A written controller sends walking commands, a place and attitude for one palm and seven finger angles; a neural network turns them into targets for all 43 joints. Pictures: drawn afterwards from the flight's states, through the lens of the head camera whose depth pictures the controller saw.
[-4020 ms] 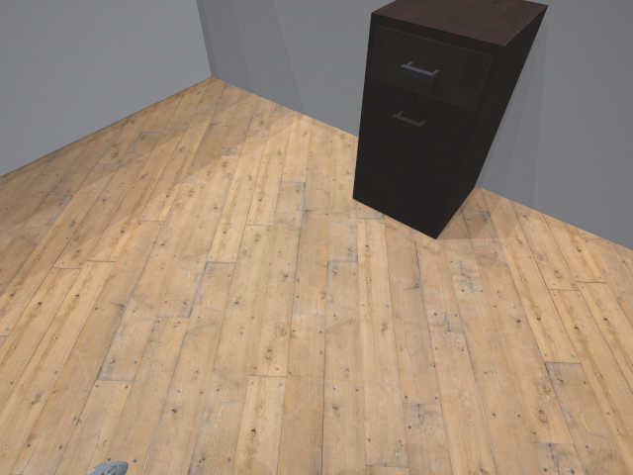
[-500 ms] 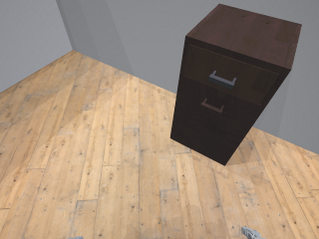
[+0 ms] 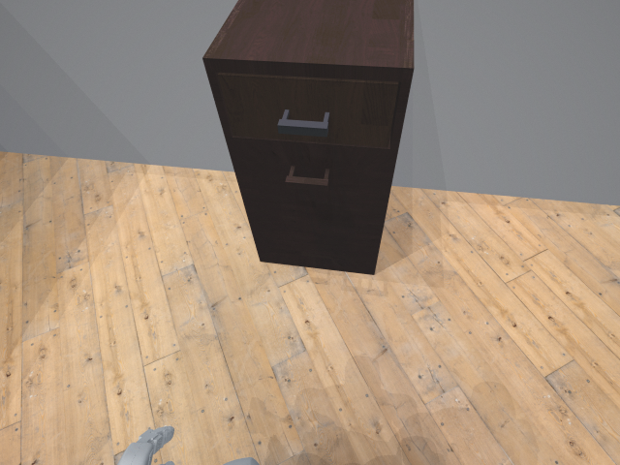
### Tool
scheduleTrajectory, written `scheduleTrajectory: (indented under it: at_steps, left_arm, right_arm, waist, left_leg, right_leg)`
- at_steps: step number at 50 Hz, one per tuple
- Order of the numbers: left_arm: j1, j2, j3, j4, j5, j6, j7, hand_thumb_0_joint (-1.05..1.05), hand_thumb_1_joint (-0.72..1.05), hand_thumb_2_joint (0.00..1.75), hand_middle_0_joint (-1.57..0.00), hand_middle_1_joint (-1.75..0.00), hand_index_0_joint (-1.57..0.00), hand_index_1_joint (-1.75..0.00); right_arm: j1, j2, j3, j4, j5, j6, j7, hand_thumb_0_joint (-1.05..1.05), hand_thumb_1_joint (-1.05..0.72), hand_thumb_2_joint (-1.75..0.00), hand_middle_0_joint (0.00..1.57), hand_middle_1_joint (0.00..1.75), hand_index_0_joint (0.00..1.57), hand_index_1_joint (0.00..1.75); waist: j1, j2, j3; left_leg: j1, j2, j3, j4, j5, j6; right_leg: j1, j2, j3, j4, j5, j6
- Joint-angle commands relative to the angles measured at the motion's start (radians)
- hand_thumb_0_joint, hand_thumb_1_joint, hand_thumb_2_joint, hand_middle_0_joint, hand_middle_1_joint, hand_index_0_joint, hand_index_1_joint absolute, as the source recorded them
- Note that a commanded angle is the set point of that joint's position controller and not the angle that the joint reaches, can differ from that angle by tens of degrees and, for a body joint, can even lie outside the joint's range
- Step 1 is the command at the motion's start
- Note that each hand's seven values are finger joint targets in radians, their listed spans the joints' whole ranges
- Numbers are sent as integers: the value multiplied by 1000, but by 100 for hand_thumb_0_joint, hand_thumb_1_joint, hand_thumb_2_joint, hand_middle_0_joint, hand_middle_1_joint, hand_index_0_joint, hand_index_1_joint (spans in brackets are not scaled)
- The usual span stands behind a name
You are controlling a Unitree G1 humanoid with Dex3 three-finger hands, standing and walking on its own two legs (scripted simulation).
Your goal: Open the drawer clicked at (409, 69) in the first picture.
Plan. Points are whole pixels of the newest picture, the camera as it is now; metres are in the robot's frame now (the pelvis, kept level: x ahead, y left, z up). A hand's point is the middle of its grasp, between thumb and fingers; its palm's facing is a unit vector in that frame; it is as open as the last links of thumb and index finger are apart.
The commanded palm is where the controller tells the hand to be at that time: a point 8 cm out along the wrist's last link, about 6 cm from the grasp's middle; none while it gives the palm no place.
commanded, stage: turn to face it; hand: left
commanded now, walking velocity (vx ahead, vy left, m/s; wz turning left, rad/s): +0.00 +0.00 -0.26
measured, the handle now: (304, 121) +0.79 +0.03 -0.06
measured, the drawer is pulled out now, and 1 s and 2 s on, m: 0.00 0.00 0.00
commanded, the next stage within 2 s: take the last steps up to it in 0.12 s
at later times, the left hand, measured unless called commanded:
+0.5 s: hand out of the picture +0.09 +0.21 -0.16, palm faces -0.10 -0.98 -0.15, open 7.4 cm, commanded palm none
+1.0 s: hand (264, 384) +0.25 +0.09 -0.15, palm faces -0.11 -0.97 -0.22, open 7.1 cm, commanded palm none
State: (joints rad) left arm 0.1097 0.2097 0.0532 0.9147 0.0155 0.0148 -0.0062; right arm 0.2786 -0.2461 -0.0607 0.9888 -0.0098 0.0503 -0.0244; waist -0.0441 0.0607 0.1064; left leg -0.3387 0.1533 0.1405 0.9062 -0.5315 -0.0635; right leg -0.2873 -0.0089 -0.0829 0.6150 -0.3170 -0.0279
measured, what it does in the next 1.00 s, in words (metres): walks ahead: left foot, then right foot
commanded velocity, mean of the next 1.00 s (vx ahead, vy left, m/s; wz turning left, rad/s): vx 0.21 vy -0.03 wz -0.10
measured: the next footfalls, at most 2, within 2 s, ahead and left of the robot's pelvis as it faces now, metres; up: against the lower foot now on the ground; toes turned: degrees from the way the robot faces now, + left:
left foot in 0.36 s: +0.06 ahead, +0.12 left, +0.00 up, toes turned -1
right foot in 0.84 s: +0.17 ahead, -0.18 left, +0.00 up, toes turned -19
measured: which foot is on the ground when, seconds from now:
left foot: up 0.00-0.34, down 0.36-0.84, up 0.86-1.00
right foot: down 0.00-0.36, up 0.38-0.82, down 0.84-1.00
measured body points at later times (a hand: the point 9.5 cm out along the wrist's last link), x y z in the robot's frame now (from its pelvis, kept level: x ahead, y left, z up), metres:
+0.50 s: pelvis +0.02 +0.03 +0.02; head +0.03 +0.06 +0.47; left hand +0.09 +0.26 -0.15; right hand +0.00 -0.21 -0.11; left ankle +0.02 +0.12 -0.73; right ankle -0.02 -0.11 -0.64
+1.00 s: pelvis +0.14 -0.07 +0.01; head +0.15 -0.09 +0.46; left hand +0.26 +0.14 -0.13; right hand +0.05 -0.28 -0.15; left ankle +0.12 +0.06 -0.65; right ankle +0.13 -0.16 -0.73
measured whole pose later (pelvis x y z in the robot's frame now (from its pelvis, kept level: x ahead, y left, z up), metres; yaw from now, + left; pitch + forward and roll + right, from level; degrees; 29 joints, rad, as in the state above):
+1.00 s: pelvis +0.14 -0.07 +0.01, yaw -9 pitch +0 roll -1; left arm 0.18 0.14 0.06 1.04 0.01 -0.08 0.03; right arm 0.37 -0.14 -0.05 1.14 -0.02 0.00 -0.01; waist -0.03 0.04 0.03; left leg -0.43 0.12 0.08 1.08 -0.39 -0.01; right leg -0.22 -0.02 -0.18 0.47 -0.25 -0.05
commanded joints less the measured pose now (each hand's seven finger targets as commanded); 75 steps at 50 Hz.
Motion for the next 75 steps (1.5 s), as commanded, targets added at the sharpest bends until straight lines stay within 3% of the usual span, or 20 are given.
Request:
scheduleTrajectory:
  at_steps: [1, 11, 16, 18, 19, 21, 24, 34, 38, 40, 41, 42, 43, 46, 49, 59, 61, 64, 69, 75]
  left_arm:
    - [85, 184, 47, -27, 1, 1, 35, 0, 90, 90, -20, -30, -20, -30]
    - [71, 187, 46, -24, 11, 1, 29, 0, 90, 90, -20, -30, -20, -30]
    - [49, 134, 38, -15, -1, 6, 14, 0, 90, 90, -20, -30, -20, -30]
    - [44, 50, 23, -58, -1, 7, -3, 0, 90, 90, -20, -30, -20, -30]
    - [-2, 93, 37, -76, 17, 12, -9, 0, 90, 90, -20, -30, -20, -30]
    - [59, 91, 48, -24, 23, 3, -27, 0, 90, 90, -20, -30, -20, -30]
    - [133, 47, 34, 36, 17, -8, -33, 0, 90, 90, -20, -30, -20, -30]
    - [-28, 5, 4, 44, 10, -20, -31, 0, 90, 90, -20, -30, -20, -30]
    - [18, -5, 8, 72, 6, -36, -29, 0, 90, 90, -20, -30, -20, -30]
    - [173, 29, 22, 135, 10, -52, -20, 0, 90, 90, -20, -30, -20, -30]
    - [310, 96, 36, 178, 14, -64, -10, 0, 90, 90, -20, -30, -20, -30]
    - [432, 209, 59, 207, 11, -73, 5, 0, 90, 90, -20, -30, -20, -30]
    - [453, 221, 58, 213, -6, -74, 13, 0, 90, 90, -20, -30, -20, -30]
    - [228, 65, 18, 162, 1, -72, 29, 0, 90, 90, -20, -30, -20, -30]
    - [188, 6, 1, 145, 11, -85, 34, 0, 90, 90, -20, -30, -20, -30]
    - [225, 59, 1, 170, 6, -69, 28, 0, 90, 90, -20, -30, -20, -30]
    - [243, 13, -16, 176, -1, -56, 38, 0, 90, 90, -20, -30, -20, -30]
    - [328, -5, -35, 200, -13, -22, 56, 0, 90, 90, -20, -30, -20, -30]
    - [249, 33, -11, 149, -2, 12, 50, 0, 90, 90, -20, -30, -20, -30]
    - [245, -9, 13, 92, -1, 27, 41, 0, 90, 90, -20, -30, -20, -30]
  right_arm:
    - [-63, -60, -9, -83, -5, -19, -7, 0, -90, -90, 20, 30, 20, 30]
    - [-60, -29, -3, -66, -3, -22, 0, 0, -90, -90, 20, 30, 20, 30]
    - [87, -36, 6, -23, -12, -60, -3, 0, -90, -90, 20, 30, 20, 30]
    - [175, -201, -24, -24, -33, -65, -8, 0, -90, -90, 20, 30, 20, 30]
    - [154, -215, -29, -25, -30, -68, -10, 0, -90, -90, 20, 30, 20, 30]
    - [45, -118, -3, -42, -26, -81, -11, 0, -90, -90, 20, 30, 20, 30]
    - [73, -58, 11, -19, -15, -108, -15, 0, -90, -90, 20, 30, 20, 30]
    - [266, -39, 0, 106, -23, -112, -8, 0, -90, -90, 20, 30, 20, 30]
    - [220, -53, -10, 117, -26, -103, -5, 0, -90, -90, 20, 30, 20, 30]
    - [204, -33, -7, 126, -17, -100, -1, 0, -90, -90, 20, 30, 20, 30]
    - [202, 2, -1, 123, -6, -104, 8, 0, -90, -90, 20, 30, 20, 30]
    - [200, 76, 21, 84, 4, -108, 12, 0, -90, -90, 20, 30, 20, 30]
    - [136, 25, 15, 60, 0, -98, 11, 0, -90, -90, 20, 30, 20, 30]
    - [77, 54, 2, 74, -12, -87, 16, 0, -90, -90, 20, 30, 20, 30]
    - [149, 102, 3, 95, -17, -65, 20, 0, -90, -90, 20, 30, 20, 30]
    - [-17, 57, 21, 26, -14, -82, 31, 0, -90, -90, 20, 30, 20, 30]
    - [69, 9, 27, 63, -17, -95, 13, 0, -90, -90, 20, 30, 20, 30]
    - [19, -76, 23, 69, 2, -76, -17, 0, -90, -90, 20, 30, 20, 30]
    - [-38, -106, -12, 39, -1, -41, -34, 0, -90, -90, 20, 30, 20, 30]
    - [-147, -100, -35, -14, -14, -28, -15, 0, -90, -90, 20, 30, 20, 30]
  waist:
    - [60, -198, -147]
    - [52, -210, -120]
    - [-10, -134, -112]
    - [-48, 288, -24]
    - [-48, 251, 16]
    - [22, 96, 42]
    - [33, 64, -43]
    - [-35, 97, 19]
    - [2, 117, 2]
    - [76, 27, -78]
    - [138, -99, -150]
    - [164, -366, -223]
    - [176, -339, -237]
    - [78, -135, -43]
    - [14, -167, -40]
    - [32, -151, -12]
    - [10, -3, -90]
    - [51, 229, -155]
    - [26, 78, -165]
    - [56, 74, -223]
  left_leg:
    - [-229, -14, -127, 252, 53, -16]
    - [-81, -78, -82, -56, 117, -10]
    - [271, -80, -63, -472, 225, 23]
    - [251, 310, -595, -792, -252, 185]
    - [140, 363, -679, -853, -367, 224]
    - [88, 227, -473, -826, -209, 174]
    - [193, 122, -245, -765, 120, 143]
    - [294, 167, -144, -726, 440, 201]
    - [217, 163, -117, -648, 417, 183]
    - [134, 92, -52, -456, 439, 128]
    - [-28, 40, 13, -243, 366, 91]
    - [-271, -91, 51, 72, -43, 53]
    - [-302, -73, -73, 225, -78, 70]
    - [-271, 12, -116, 264, 145, 66]
    - [-156, -2, -83, 132, 191, 47]
    - [28, -67, -19, -324, 335, 60]
    - [262, -9, -96, -453, 785, 75]
    - [294, 195, -239, -503, 1241, 208]
    - [326, 224, -215, -512, 1228, 268]
    - [158, 198, -158, -540, 786, 241]
  right_leg:
    - [212, -277, 265, -218, 676, -162]
    - [98, -227, 302, -269, 418, -163]
    - [-119, -120, 293, -219, -143, -79]
    - [-378, 74, 39, 241, -285, 21]
    - [-394, 7, 124, 401, -240, 11]
    - [-365, -17, 118, 519, -75, 17]
    - [-329, -29, 91, 520, 61, 37]
    - [-298, -88, -5, 160, 22, 51]
    - [-110, -52, -48, -10, 31, 27]
    - [163, -16, -71, -156, 119, 10]
    - [390, -143, 72, -195, 55, -36]
    - [554, -406, 448, -308, 66, -139]
    - [480, -443, 520, -379, 65, -171]
    - [180, -349, 267, -413, 81, -140]
    - [66, -290, 105, -419, 271, -125]
    - [95, -239, 52, -312, 344, -109]
    - [47, -143, -3, -109, 411, -27]
    - [42, -66, -7, 17, -159, 48]
    - [-104, -61, 63, 264, -246, 44]
    - [-44, -58, 57, 282, -166, 41]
